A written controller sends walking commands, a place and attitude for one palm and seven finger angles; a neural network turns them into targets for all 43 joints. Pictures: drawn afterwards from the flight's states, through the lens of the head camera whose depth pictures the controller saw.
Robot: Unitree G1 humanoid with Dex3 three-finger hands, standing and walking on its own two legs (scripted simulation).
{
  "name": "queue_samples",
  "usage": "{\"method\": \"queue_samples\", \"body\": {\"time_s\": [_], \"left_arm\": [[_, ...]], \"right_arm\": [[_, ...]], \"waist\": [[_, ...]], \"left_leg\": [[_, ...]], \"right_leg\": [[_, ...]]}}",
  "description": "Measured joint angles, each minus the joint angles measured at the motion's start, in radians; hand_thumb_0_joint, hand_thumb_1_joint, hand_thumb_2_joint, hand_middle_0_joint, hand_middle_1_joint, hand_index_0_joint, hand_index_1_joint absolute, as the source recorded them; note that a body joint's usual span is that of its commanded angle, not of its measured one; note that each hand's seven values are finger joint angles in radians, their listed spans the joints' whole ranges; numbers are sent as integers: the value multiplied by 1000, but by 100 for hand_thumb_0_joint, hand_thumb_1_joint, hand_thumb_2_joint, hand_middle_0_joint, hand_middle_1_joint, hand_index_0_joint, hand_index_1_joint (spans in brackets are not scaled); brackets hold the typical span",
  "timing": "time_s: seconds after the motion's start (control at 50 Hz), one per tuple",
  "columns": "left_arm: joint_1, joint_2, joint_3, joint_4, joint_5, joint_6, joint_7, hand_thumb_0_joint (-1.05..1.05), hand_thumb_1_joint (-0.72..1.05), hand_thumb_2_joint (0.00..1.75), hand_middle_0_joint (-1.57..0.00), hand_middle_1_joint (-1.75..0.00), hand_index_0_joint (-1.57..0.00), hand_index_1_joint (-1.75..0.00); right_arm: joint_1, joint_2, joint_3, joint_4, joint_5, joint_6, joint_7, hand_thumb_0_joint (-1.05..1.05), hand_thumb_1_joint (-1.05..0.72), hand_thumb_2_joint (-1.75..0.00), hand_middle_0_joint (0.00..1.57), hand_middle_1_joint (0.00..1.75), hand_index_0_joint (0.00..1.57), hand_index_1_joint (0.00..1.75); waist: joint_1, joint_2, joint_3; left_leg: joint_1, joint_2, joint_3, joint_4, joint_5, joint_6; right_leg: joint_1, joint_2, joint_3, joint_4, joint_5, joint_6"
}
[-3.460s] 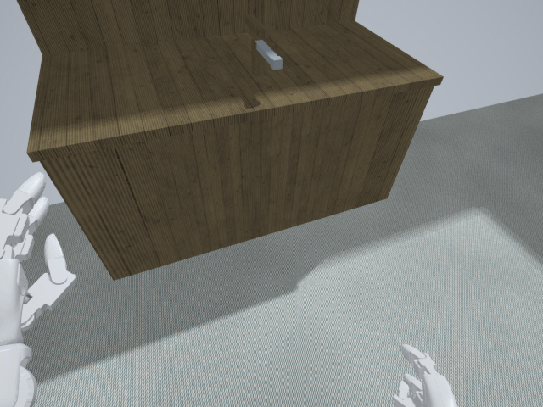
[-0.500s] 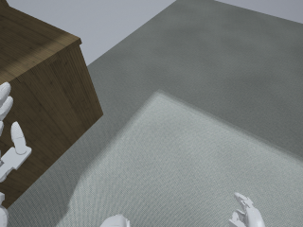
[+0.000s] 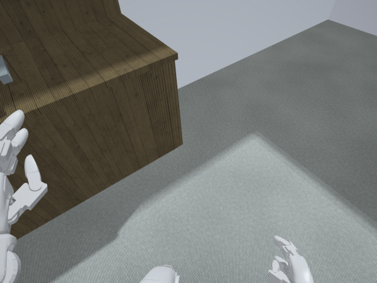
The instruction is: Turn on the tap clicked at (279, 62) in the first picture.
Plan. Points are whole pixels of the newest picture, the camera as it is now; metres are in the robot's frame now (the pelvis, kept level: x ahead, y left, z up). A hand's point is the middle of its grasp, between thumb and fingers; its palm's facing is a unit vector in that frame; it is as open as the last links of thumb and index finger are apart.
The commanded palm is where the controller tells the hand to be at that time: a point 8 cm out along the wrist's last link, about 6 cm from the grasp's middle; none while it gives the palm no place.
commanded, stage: turn to face it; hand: left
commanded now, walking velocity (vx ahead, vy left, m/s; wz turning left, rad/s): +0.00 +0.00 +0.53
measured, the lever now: (5, 77) +0.64 +0.67 +0.07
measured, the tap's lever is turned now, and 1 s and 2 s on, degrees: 0 0 0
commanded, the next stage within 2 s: take the last steps up to it in 0.36 s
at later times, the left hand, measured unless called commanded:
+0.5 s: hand out of the picture +0.06 +0.29 +0.19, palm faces +0.61 -0.72 -0.34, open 7.4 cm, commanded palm +0.00 +0.32 +0.19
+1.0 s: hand out of the picture +0.01 +0.32 +0.19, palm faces +0.70 -0.62 -0.35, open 7.4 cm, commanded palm -0.05 +0.34 +0.19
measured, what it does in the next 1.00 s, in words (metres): walks backwards, turning left: left foot, then right foot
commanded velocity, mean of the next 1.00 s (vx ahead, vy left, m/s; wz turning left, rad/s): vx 0.17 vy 0.03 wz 0.19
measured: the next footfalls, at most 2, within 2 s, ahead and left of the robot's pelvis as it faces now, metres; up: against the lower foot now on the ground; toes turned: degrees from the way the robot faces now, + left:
left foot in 0.30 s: -0.03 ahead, +0.13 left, +0.00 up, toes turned +16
right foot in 0.66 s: -0.05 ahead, -0.13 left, +0.00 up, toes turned +11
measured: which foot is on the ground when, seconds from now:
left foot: up 0.00-0.28, down 0.30-0.66, up 0.68-0.94, down 0.96-1.00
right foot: down 0.00-0.30, up 0.32-0.64, down 0.66-0.98, up 1.00-1.00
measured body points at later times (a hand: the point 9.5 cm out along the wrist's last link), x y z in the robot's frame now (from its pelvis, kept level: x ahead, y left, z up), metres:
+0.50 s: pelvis -0.08 +0.01 +0.01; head -0.08 +0.03 +0.46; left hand +0.02 +0.33 +0.21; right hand +0.13 -0.15 -0.06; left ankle -0.07 +0.11 -0.73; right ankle -0.04 -0.13 -0.67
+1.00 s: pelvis -0.11 +0.02 +0.00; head -0.11 +0.03 +0.45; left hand -0.03 +0.35 +0.20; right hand +0.12 -0.19 -0.08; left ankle -0.12 +0.14 -0.73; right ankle -0.09 -0.13 -0.72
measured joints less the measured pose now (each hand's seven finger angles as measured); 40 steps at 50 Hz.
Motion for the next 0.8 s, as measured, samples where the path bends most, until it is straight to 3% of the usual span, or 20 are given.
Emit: {"method": "queue_samples", "body": {"time_s": [0.04, 0.08, 0.16, 0.24, 0.3, 0.32, 0.36, 0.42, 0.58, 0.64, 0.66, 0.7, 0.76, 0.8], "left_arm": [[4, -17, -12, 21, 5, -1, 2, 1, 89, 90, -21, -30, -21, -30], [11, -18, -16, 36, 10, -9, 2, 1, 89, 90, -21, -30, -21, -30], [27, 4, -11, 33, 15, -24, 10, 1, 89, 90, -21, -30, -21, -30], [43, 17, 2, -20, 17, -36, 26, 1, 89, 90, -22, -30, -21, -30], [44, 21, 13, -66, 10, -44, 36, 1, 89, 90, -22, -30, -21, -30], [31, 28, 18, -66, 5, -49, 38, 1, 89, 90, -21, -30, -21, -30], [9, 37, 22, -39, 12, -61, 31, 1, 89, 90, -21, -30, -21, -30], [-3, 44, 21, -23, 25, -68, 16, 1, 89, 90, -21, -30, -21, -30], [39, 24, 14, -14, 8, -76, 6, 1, 89, 90, -21, -30, -21, -30], [15, 23, 10, 33, 15, -57, 11, 1, 89, 90, -21, -30, -21, -30], [4, 30, 12, 43, 21, -52, 12, 1, 89, 90, -21, -30, -20, -30], [-31, 10, -6, 64, 24, -44, 8, 1, 89, 90, -21, -30, -20, -30], [-27, -19, -30, 77, 20, -57, 1, 1, 89, 90, -21, -30, -21, -30], [0, -21, -30, 71, 23, -70, -1, 1, 89, 90, -21, -30, -21, -30]], "right_arm": [[4, -14, -3, 13, -3, 14, -12, 1, -90, -89, 21, 30, 20, 30], [10, -22, -8, 11, -5, 24, -30, 1, -90, -89, 21, 30, 20, 30], [27, -44, -27, -23, -15, 32, -50, 1, -90, -90, 20, 30, 20, 29], [36, -69, -47, -54, -22, 33, -51, 1, -90, -90, 20, 29, 20, 29], [33, -81, -55, -75, -19, 34, -46, 1, -90, -90, 20, 29, 20, 29], [23, -69, -57, -72, -17, 32, -45, 1, -90, -90, 20, 29, 20, 29], [18, -40, -51, -63, -19, 18, -35, 1, -90, -90, 20, 29, 20, 29], [28, 4, -28, -47, -12, -13, -3, 1, -90, -90, 20, 29, 20, 29], [50, 52, 26, -17, -9, -32, 24, 1, -90, -89, 21, 30, 20, 30], [51, 51, 31, -2, -13, -19, 17, 1, -90, -89, 21, 30, 21, 30], [52, 52, 31, -3, -13, -12, 15, 1, -89, -89, 21, 30, 21, 30], [36, 29, 23, 19, -15, 0, 11, 1, -89, -89, 21, 30, 21, 30], [33, -6, 9, 63, -15, 11, 6, 1, -90, -89, 21, 30, 21, 30], [43, -23, -4, 68, -11, 17, -5, 1, -90, -89, 21, 30, 21, 30]], "waist": [[-13, -17, -5], [-29, -39, -10], [-46, -67, -25], [-41, -82, -35], [-39, -89, -35], [-36, -109, -23], [-38, -115, -15], [-50, -91, -18], [-24, -24, -40], [-12, -15, -54], [-9, -29, -64], [-2, -21, -54], [-7, -28, -56], [-18, -46, -63]], "left_leg": [[-21, -5, 46, 147, -8, -14], [-2, 5, 88, 153, -6, -19], [87, 28, 137, -26, -12, -7], [186, 34, 147, -229, -25, 11], [272, 25, 144, -407, 116, 36], [267, 12, 148, -397, 131, 54], [255, 9, 131, -374, 120, 76], [251, 26, 79, -401, 147, 78], [218, 39, 23, -464, 234, 73], [182, 28, 20, -437, 221, 73], [148, 16, 33, -394, 172, 74], [66, 12, 35, -206, 48, 56], [-19, 9, 48, 70, 67, 26], [-27, 25, 73, 97, 85, 20]], "right_leg": [[23, -26, -21, -28, 7, -3], [39, -49, -44, -60, 25, -2], [30, -76, -89, -87, 50, -1], [-13, -91, -123, -55, 52, 5], [-64, -110, -138, 33, 26, 21], [-89, -116, -105, 92, -5, 39], [-145, -75, -14, 263, -155, 66], [-192, -13, 42, 407, -173, 82], [-85, 27, 51, 197, -133, 92], [33, 35, 24, 12, -141, 68], [68, 27, 32, -65, -152, 44], [46, 20, 29, -69, -8, 12], [57, -3, 20, -80, 16, 15], [74, -20, 19, -116, 28, 25]]}}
